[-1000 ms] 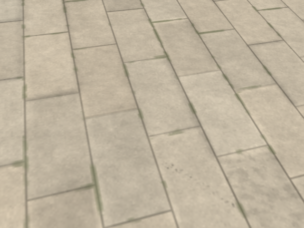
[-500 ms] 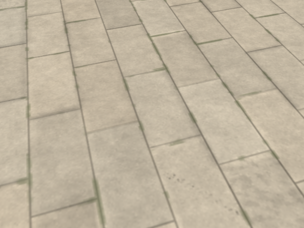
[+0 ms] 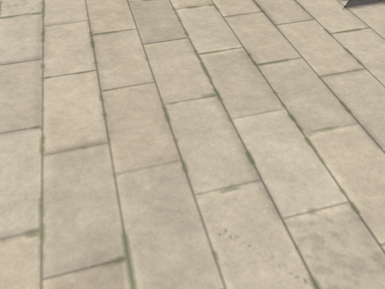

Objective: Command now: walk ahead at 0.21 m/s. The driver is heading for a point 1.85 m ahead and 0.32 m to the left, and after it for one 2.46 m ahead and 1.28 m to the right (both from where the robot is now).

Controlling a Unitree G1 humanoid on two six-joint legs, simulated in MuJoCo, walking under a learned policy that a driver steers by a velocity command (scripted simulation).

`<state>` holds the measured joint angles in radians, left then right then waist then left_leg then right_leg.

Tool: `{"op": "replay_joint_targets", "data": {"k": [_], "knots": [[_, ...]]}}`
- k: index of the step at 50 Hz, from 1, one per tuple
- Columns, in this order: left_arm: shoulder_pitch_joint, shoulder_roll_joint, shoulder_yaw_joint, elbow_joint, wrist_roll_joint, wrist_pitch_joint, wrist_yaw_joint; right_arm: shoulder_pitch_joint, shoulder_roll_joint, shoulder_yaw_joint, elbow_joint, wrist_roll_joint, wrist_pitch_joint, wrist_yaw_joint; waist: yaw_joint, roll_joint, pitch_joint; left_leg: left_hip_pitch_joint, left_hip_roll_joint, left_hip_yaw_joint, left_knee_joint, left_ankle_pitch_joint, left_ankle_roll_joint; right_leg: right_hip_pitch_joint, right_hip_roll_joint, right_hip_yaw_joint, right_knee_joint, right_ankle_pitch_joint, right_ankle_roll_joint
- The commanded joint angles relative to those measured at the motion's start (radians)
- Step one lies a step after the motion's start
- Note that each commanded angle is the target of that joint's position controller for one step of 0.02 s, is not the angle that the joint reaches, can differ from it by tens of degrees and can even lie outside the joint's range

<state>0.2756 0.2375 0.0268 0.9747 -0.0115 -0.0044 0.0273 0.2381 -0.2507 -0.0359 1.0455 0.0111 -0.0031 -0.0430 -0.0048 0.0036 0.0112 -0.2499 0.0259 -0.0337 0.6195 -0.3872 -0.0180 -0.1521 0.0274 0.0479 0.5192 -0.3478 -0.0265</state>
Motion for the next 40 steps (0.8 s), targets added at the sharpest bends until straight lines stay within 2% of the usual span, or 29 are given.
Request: {"op": "replay_joint_targets", "data": {"k": [1, 3, 4, 5, 6, 7, 8, 9, 10, 11, 12, 13, 16, 19, 22, 25, 27, 28, 29, 30, 31, 32, 33, 34, 35, 36, 37, 38, 40], "knots": [[0.042, 0.208, 0.05, -0.03, -0.008, -0.029, 0.006, -0.087, -0.07, -0.01, -0.084, 0.017, -0.055, 0.019, 0.032, -0.203, 0.183, -0.213, 0.001, 0.029, 0.176, -0.084, 0.05, -0.124, -0.313, 0.451, -0.378, -0.465, -0.211], [-0.014, 0.187, 0.047, -0.048, -0.02, -0.039, 0.003, -0.044, -0.07, -0.011, -0.075, 0.025, -0.083, 0.039, -0.011, -0.173, 0.17, -0.155, 0.024, 0.029, 0.037, -0.094, 0.089, -0.106, -0.293, 0.374, -0.335, -0.333, -0.181], [-0.068, 0.184, 0.046, -0.063, -0.029, -0.036, 0.001, 0.041, -0.068, -0.016, -0.037, 0.023, -0.091, 0.045, -0.061, -0.144, 0.138, 0.025, 0.0, 0.067, -0.112, 0.025, 0.097, -0.177, -0.235, 0.278, -0.289, -0.258, -0.143], [-0.087, 0.165, 0.04, -0.075, -0.024, -0.035, -0.002, 0.13, -0.078, -0.027, 0.012, 0.014, -0.092, 0.047, -0.089, -0.1, 0.099, 0.19, -0.041, 0.079, -0.164, 0.132, 0.079, -0.244, -0.164, 0.19, -0.196, -0.162, -0.11], [-0.099, 0.11, 0.023, -0.087, -0.011, -0.041, -0.006, 0.238, -0.117, -0.04, 0.041, 0.005, -0.092, 0.046, -0.12, 0.042, 0.043, 0.325, 0.065, -0.095, -0.242, 0.079, 0.095, -0.329, -0.079, 0.068, 0.044, -0.053, -0.059], [-0.106, 0.065, 0.013, -0.129, -0.004, -0.057, -0.002, 0.346, -0.243, -0.066, 0.049, 0.007, -0.096, 0.053, -0.136, 0.307, -0.003, 0.437, 0.287, -0.517, -0.417, -0.079, 0.218, -0.51, 0.042, -0.053, 0.351, -0.133, 0.004], [-0.1, 0.105, 0.025, -0.134, -0.028, -0.072, -0.001, 0.311, -0.206, -0.047, 0.044, -0.011, -0.109, 0.061, -0.103, 0.249, 0.029, 0.381, 0.375, -0.706, -0.479, -0.193, 0.296, -0.591, 0.017, 0.04, 0.552, -0.232, -0.003], [-0.084, 0.122, 0.028, -0.126, -0.044, -0.084, -0.01, 0.22, -0.148, -0.03, 0.013, -0.005, -0.119, 0.06, -0.061, 0.153, 0.112, 0.34, 0.357, -0.615, -0.474, -0.196, 0.281, -0.654, -0.045, 0.072, 0.629, -0.143, -0.026], [-0.072, 0.123, 0.03, -0.11, -0.041, -0.093, -0.018, 0.17, -0.121, -0.023, -0.008, -0.004, -0.123, 0.062, -0.043, 0.117, 0.125, 0.328, 0.302, -0.491, -0.476, -0.14, 0.242, -0.662, -0.084, 0.056, 0.632, -0.042, -0.041], [-0.086, 0.13, 0.037, -0.107, -0.029, -0.1, -0.02, 0.146, -0.117, -0.018, -0.02, -0.003, -0.122, 0.065, -0.036, 0.091, 0.124, 0.335, 0.268, -0.402, -0.48, -0.029, 0.21, -0.67, -0.109, 0.038, 0.597, 0.039, -0.046], [-0.109, 0.14, 0.044, -0.11, -0.017, -0.102, -0.026, 0.151, -0.092, -0.009, -0.021, -0.005, -0.117, 0.065, -0.038, 0.089, 0.113, 0.335, 0.233, -0.313, -0.482, 0.11, 0.184, -0.647, -0.129, 0.023, 0.554, 0.099, -0.043], [-0.116, 0.128, 0.045, -0.109, -0.012, -0.101, -0.033, 0.179, -0.072, -0.002, -0.015, -0.009, -0.11, 0.062, -0.042, 0.102, 0.092, 0.337, 0.203, -0.243, -0.48, 0.23, 0.173, -0.617, -0.133, 0.0, 0.524, 0.137, -0.034], [-0.186, 0.075, 0.034, -0.136, -0.007, -0.089, -0.045, 0.235, -0.095, -0.001, -0.007, -0.013, -0.094, 0.045, -0.055, 0.085, 0.08, 0.331, 0.18, -0.142, -0.485, 0.455, 0.19, -0.616, -0.123, -0.051, 0.415, 0.207, 0.011], [-0.317, 0.046, 0.018, -0.189, -0.01, -0.088, -0.048, 0.234, -0.123, -0.003, -0.019, -0.015, -0.084, 0.029, -0.076, 0.076, 0.112, 0.241, 0.155, -0.079, -0.523, 0.452, 0.186, -0.543, -0.096, -0.082, 0.199, 0.319, 0.034], [-0.4, 0.054, 0.012, -0.219, -0.017, -0.09, -0.059, 0.277, -0.133, -0.007, -0.009, -0.006, -0.084, 0.023, -0.089, 0.087, 0.143, 0.221, 0.171, -0.056, -0.55, 0.436, 0.193, -0.475, -0.071, -0.1, 0.076, 0.391, 0.025], [-0.433, 0.076, 0.014, -0.246, -0.02, -0.097, -0.073, 0.28, -0.139, -0.017, -0.003, 0.005, -0.078, 0.021, -0.063, 0.087, 0.149, 0.309, 0.215, -0.043, -0.511, 0.529, 0.182, -0.463, -0.068, -0.077, 0.008, 0.378, -0.014], [-0.375, 0.116, 0.031, -0.239, -0.018, -0.102, -0.076, 0.252, -0.16, -0.027, -0.014, 0.0, -0.07, 0.02, -0.008, 0.105, 0.082, 0.369, 0.231, -0.028, -0.409, 0.804, 0.162, -0.358, -0.034, -0.091, -0.001, 0.326, -0.048], [-0.287, 0.146, 0.048, -0.217, -0.018, -0.1, -0.072, 0.238, -0.172, -0.033, -0.021, -0.005, -0.062, 0.02, 0.043, 0.126, 0.011, 0.38, 0.225, -0.013, -0.297, 0.998, 0.15, -0.236, -0.002, -0.112, 0.01, 0.297, -0.07], [-0.118, 0.184, 0.072, -0.165, -0.021, -0.096, -0.064, 0.224, -0.163, -0.03, -0.03, -0.012, -0.052, 0.021, 0.126, 0.123, -0.092, 0.334, 0.185, 0.016, -0.103, 1.087, 0.125, -0.027, 0.021, -0.128, -0.001, 0.303, -0.099], [0.071, 0.232, 0.089, -0.12, -0.013, -0.089, -0.052, 0.219, -0.142, -0.017, -0.053, -0.023, -0.05, 0.023, 0.195, 0.072, -0.219, 0.11, 0.149, 0.022, 0.173, 0.858, 0.101, 0.295, -0.115, 0.028, 0.034, 0.259, -0.155], [0.174, 0.306, 0.105, -0.087, 0.002, -0.085, -0.055, 0.36, 0.015, 0.024, -0.063, -0.019, -0.07, 0.039, 0.118, -0.21, -0.399, -0.277, -0.057, 0.027, 0.584, 0.15, 0.033, 0.642, -0.387, 0.546, -0.068, -0.03, -0.333], [0.144, 0.212, 0.076, -0.084, -0.001, -0.085, -0.058, 0.301, -0.049, 0.011, -0.052, 0.004, -0.102, 0.045, 0.143, -0.183, -0.373, -0.387, -0.069, -0.118, 0.721, -0.167, 0.058, 0.583, -0.401, 0.735, -0.238, -0.128, -0.317], [0.035, 0.172, 0.061, -0.095, -0.004, -0.091, -0.058, 0.186, -0.127, -0.013, -0.102, 0.038, -0.121, 0.049, 0.11, -0.16, -0.177, -0.472, -0.011, -0.097, 0.759, -0.104, 0.078, 0.416, -0.37, 0.579, -0.267, -0.102, -0.262], [-0.061, 0.146, 0.052, -0.114, -0.002, -0.098, -0.06, 0.124, -0.136, -0.015, -0.118, 0.041, -0.13, 0.043, 0.073, -0.07, -0.084, -0.437, 0.047, -0.071, 0.714, -0.002, 0.085, 0.241, -0.336, 0.439, -0.298, 0.017, -0.236], [-0.112, 0.117, 0.043, -0.12, 0.008, -0.104, -0.065, 0.1, -0.129, -0.023, -0.119, 0.028, -0.127, 0.034, 0.039, -0.027, -0.031, -0.392, 0.083, -0.054, 0.656, 0.062, 0.08, 0.108, -0.297, 0.33, -0.324, 0.133, -0.219], [-0.136, 0.097, 0.037, -0.117, 0.018, -0.11, -0.068, 0.127, -0.108, -0.026, -0.115, 0.017, -0.114, 0.031, -0.001, -0.052, -0.023, -0.318, 0.115, -0.061, 0.612, 0.102, 0.076, 0.022, -0.259, 0.248, -0.351, 0.192, -0.204], [-0.142, 0.086, 0.034, -0.11, 0.018, -0.111, -0.072, 0.149, -0.082, -0.024, -0.111, 0.014, -0.1, 0.03, -0.02, -0.069, -0.02, -0.278, 0.124, -0.057, 0.582, 0.112, 0.07, -0.028, -0.239, 0.206, -0.375, 0.208, -0.205], [-0.13, 0.091, 0.035, -0.098, 0.013, -0.114, -0.072, 0.153, -0.065, -0.023, -0.113, 0.011, -0.089, 0.029, -0.03, -0.072, -0.009, -0.267, 0.131, -0.046, 0.554, 0.113, 0.061, -0.067, -0.231, 0.171, -0.394, 0.233, -0.213], [-0.095, 0.121, 0.039, -0.076, 0.012, -0.119, -0.061, 0.093, -0.071, -0.026, -0.144, 0.002, -0.076, 0.024, -0.03, -0.067, 0.031, -0.317, 0.144, -0.032, 0.473, 0.165, 0.037, -0.105, -0.226, 0.125, -0.43, 0.26, -0.227]]}}
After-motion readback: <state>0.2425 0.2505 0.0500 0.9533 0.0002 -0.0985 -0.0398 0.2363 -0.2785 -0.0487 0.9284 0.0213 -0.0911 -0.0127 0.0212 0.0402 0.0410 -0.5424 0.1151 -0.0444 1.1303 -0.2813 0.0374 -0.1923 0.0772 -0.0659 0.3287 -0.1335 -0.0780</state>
